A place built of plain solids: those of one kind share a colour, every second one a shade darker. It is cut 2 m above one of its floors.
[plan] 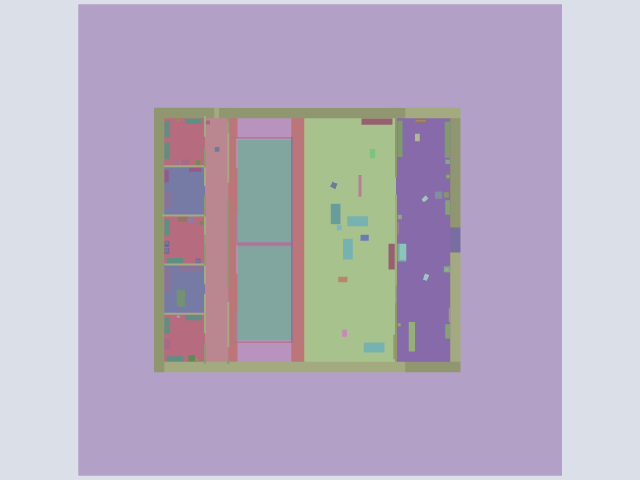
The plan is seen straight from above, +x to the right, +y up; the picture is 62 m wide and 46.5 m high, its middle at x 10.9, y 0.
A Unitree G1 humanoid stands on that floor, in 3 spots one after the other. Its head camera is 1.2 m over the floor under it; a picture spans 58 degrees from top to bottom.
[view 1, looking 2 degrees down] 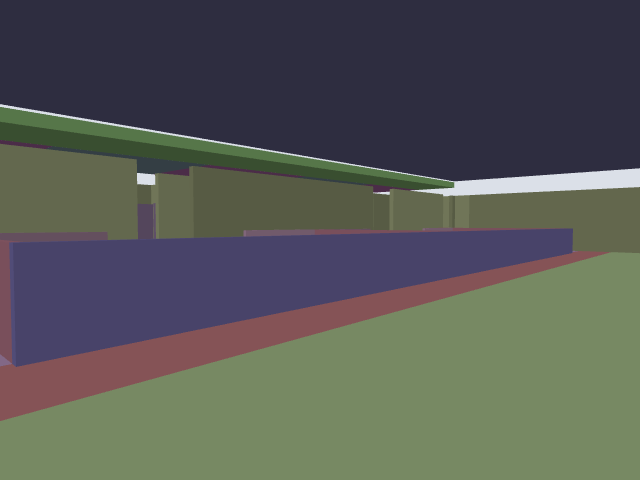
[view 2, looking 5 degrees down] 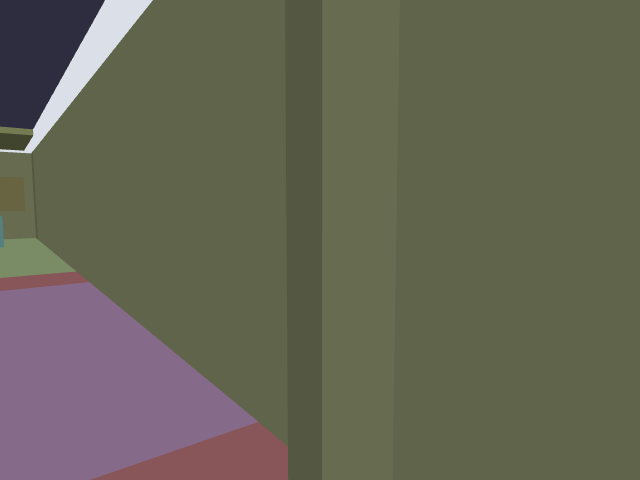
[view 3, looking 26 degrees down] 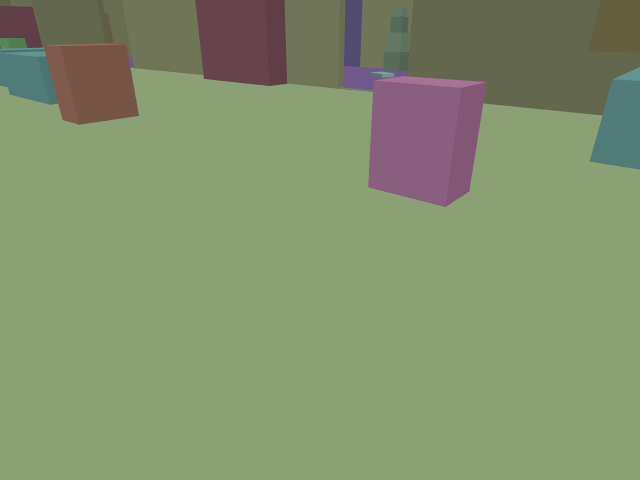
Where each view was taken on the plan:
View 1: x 12.57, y -10.93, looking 132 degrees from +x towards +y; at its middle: rail_far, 6.48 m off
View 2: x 0.89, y -10.70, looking -37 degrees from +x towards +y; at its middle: wall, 1.30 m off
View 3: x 10.14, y -10.60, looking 40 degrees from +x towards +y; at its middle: floor_yard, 2.74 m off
